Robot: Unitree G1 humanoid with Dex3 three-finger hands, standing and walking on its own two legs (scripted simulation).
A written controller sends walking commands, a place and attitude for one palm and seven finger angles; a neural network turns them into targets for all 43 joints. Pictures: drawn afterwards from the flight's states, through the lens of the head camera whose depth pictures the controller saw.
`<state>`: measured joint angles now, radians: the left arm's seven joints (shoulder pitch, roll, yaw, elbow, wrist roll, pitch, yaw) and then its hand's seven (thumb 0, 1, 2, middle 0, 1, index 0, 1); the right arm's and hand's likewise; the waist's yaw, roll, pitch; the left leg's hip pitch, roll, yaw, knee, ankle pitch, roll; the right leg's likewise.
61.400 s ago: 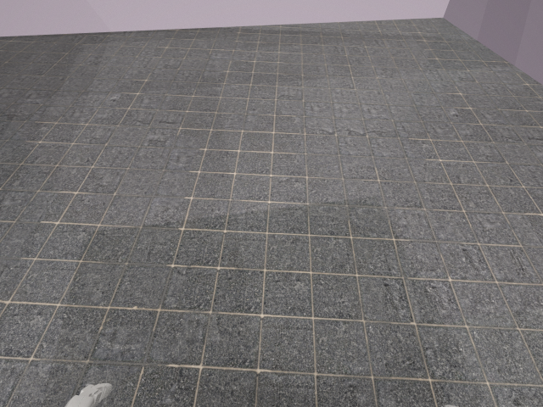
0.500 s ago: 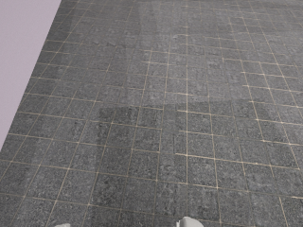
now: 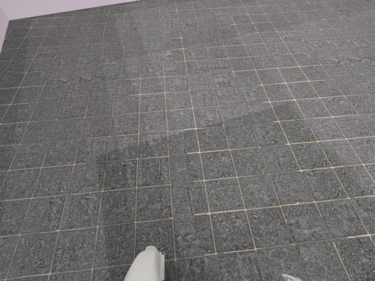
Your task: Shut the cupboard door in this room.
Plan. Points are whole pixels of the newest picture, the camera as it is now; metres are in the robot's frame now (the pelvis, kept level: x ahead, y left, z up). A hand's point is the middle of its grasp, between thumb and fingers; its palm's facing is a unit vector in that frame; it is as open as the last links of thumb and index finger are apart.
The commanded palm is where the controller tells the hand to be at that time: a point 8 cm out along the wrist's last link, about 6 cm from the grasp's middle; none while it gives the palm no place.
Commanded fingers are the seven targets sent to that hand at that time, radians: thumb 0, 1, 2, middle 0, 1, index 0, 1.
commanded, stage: walk to a spot facing it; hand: left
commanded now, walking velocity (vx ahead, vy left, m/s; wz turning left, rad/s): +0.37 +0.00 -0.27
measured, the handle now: out of the picture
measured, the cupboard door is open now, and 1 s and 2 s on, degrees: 31 31 31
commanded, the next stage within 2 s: turn to face it in 0.46 s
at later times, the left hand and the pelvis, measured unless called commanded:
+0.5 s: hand (140, 188) +0.37 +0.18 -0.16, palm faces -0.22 -0.96 -0.17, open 7.4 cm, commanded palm none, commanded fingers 0.00 0.90 0.90 -0.20 -0.30 -0.20 -0.30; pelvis +0.22 +0.01 +0.00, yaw -15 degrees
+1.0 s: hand (178, 152) +0.49 +0.07 -0.15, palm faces -0.12 -0.98 -0.18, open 7.3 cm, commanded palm none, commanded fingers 0.00 0.90 0.90 -0.20 -0.30 -0.20 -0.30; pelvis +0.34 -0.07 +0.00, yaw -8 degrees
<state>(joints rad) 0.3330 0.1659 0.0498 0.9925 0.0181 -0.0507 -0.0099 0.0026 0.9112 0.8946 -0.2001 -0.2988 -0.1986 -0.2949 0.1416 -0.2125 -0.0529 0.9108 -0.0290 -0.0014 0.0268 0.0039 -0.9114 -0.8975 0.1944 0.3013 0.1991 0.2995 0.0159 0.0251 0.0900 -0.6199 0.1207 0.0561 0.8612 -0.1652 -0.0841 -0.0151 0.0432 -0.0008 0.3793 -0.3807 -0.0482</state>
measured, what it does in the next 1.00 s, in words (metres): walks ahead: left foot, then right foot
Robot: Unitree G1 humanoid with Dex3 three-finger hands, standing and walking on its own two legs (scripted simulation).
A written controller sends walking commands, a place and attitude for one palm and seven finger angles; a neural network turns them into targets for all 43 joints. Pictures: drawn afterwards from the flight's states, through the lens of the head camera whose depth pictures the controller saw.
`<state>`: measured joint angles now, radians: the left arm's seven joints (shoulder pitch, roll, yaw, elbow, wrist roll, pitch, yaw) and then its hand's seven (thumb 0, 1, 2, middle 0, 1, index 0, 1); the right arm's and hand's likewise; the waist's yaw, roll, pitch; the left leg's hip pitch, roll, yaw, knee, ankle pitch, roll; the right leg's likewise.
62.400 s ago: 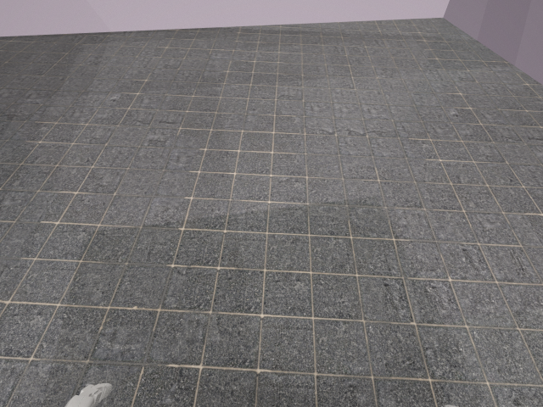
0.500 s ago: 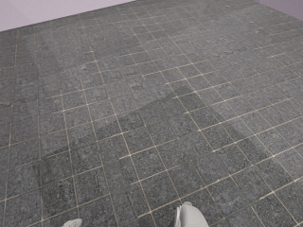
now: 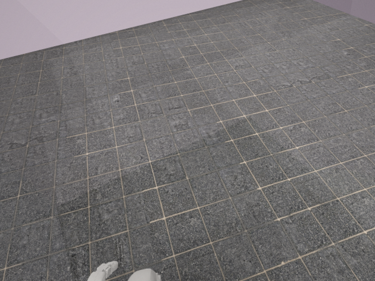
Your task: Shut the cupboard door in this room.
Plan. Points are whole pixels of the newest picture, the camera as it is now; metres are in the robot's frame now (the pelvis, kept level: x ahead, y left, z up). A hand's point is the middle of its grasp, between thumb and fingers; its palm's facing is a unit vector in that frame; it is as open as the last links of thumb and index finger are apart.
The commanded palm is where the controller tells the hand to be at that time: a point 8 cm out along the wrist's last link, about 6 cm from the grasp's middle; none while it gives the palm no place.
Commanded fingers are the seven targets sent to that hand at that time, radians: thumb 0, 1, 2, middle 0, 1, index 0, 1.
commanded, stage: turn to face it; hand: left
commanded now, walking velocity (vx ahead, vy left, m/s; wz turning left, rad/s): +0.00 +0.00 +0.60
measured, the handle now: out of the picture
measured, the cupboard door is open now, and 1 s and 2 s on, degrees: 31 31 31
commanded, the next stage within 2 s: none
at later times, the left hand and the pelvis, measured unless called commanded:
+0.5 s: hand out of the picture +0.04 +0.27 -0.16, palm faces +0.32 -0.91 -0.26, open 7.4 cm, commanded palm none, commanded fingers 0.00 0.90 0.90 -0.20 -0.30 -0.20 -0.30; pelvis +0.02 +0.04 +0.00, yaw +16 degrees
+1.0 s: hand out of the picture -0.04 +0.17 -0.15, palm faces +0.60 -0.76 -0.26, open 7.3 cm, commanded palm none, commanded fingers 0.00 0.90 0.90 -0.20 -0.30 -0.20 -0.30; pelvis +0.02 -0.02 +0.00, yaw +36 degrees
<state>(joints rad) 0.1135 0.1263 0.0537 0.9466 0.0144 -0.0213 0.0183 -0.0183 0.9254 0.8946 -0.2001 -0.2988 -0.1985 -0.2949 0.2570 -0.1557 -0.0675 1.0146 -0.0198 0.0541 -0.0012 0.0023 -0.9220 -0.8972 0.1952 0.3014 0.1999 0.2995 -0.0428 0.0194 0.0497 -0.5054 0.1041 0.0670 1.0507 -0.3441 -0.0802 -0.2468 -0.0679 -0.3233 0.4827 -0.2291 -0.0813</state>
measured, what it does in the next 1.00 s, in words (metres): steps on the spot, turning left: left foot, then right foot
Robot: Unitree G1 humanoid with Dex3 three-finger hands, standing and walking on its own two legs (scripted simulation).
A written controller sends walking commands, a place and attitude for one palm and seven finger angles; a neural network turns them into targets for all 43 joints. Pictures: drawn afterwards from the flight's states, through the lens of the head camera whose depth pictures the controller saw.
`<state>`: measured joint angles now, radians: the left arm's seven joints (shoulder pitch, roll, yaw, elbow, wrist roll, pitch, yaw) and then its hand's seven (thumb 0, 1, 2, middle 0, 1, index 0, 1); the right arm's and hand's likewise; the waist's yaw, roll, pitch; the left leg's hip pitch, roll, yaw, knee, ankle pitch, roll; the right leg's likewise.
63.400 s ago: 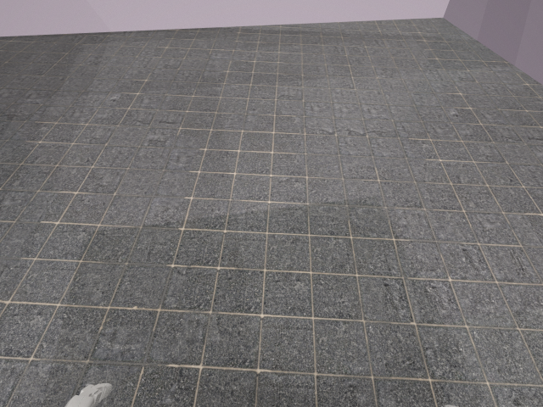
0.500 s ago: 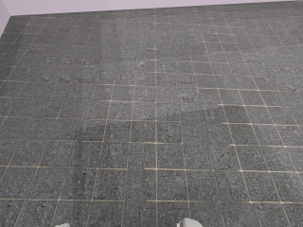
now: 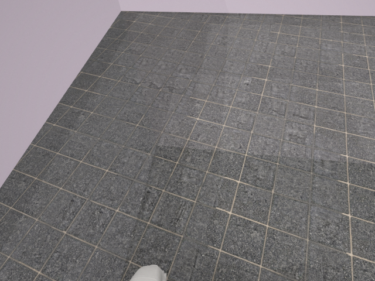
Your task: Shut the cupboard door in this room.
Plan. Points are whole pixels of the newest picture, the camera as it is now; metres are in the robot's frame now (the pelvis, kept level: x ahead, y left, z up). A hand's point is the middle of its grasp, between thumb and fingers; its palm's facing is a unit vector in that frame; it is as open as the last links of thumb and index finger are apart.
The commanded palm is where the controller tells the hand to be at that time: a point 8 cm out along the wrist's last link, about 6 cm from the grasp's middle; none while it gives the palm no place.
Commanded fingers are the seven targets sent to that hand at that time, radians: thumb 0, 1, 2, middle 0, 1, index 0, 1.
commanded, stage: turn to face it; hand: left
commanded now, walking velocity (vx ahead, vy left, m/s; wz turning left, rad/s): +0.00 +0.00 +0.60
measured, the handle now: out of the picture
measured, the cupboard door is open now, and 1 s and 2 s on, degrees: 31 31 31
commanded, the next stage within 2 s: none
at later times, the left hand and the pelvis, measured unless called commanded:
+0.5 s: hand out of the picture +0.04 +0.28 -0.16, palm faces +0.29 -0.93 -0.24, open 7.4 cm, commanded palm none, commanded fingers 0.00 0.90 0.90 -0.20 -0.30 -0.20 -0.30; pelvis -0.01 +0.04 +0.00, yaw +15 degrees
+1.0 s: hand out of the picture -0.03 +0.19 -0.15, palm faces +0.58 -0.77 -0.26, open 7.4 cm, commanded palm none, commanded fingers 0.00 0.90 0.90 -0.20 -0.30 -0.20 -0.30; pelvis +0.01 -0.01 +0.00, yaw +36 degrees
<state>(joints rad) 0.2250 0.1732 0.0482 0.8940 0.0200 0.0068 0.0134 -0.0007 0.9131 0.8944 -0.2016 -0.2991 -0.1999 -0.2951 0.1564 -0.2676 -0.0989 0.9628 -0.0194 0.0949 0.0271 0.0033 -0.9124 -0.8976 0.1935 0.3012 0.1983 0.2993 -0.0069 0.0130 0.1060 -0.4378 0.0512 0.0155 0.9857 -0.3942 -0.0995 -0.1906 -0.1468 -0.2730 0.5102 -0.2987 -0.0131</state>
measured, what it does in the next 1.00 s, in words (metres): steps on the spot, turning left: left foot, then right foot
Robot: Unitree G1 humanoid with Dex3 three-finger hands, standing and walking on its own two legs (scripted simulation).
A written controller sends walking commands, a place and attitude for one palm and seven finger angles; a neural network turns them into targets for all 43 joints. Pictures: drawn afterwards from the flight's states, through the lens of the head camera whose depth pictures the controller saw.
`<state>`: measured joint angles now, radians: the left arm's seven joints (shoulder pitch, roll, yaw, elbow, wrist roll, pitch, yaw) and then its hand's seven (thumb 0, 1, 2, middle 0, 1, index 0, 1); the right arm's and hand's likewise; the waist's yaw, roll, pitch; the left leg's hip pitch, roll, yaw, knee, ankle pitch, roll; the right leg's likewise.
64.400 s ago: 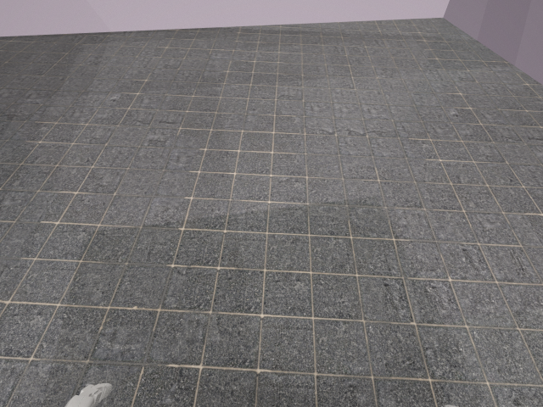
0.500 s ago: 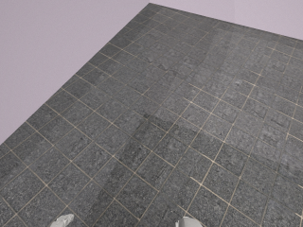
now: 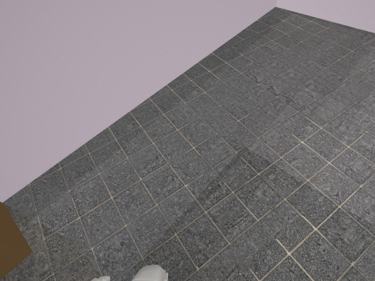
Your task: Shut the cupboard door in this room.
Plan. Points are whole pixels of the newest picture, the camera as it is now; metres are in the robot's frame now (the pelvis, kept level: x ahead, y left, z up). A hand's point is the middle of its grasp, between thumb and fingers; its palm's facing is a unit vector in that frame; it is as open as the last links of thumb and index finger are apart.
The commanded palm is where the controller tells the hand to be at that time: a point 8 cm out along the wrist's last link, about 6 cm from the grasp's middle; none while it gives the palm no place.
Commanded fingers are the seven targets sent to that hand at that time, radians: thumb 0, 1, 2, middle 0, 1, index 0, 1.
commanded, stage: turn to face it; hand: left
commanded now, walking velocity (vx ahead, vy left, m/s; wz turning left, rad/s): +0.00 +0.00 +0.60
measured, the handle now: out of the picture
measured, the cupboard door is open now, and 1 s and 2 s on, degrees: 31 31 31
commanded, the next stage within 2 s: none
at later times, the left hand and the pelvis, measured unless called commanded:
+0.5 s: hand out of the picture +0.03 +0.30 -0.17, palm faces +0.32 -0.92 -0.23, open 7.4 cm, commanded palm none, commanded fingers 0.00 0.90 0.90 -0.20 -0.30 -0.20 -0.30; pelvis +0.01 +0.06 +0.00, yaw +16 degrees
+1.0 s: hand out of the picture +0.03 +0.21 -0.13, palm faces +0.54 -0.79 -0.28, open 7.4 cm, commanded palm none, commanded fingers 0.00 0.90 0.90 -0.20 -0.30 -0.20 -0.30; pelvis +0.04 -0.01 +0.00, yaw +35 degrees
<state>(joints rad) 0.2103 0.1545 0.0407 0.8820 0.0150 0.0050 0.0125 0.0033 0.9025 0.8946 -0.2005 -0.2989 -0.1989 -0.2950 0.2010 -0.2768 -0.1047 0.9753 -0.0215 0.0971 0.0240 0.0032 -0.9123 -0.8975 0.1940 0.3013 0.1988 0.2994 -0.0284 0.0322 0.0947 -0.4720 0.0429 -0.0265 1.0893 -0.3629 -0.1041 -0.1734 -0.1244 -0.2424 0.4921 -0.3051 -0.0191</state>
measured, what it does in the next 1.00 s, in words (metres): steps on the spot, turning left: left foot, then right foot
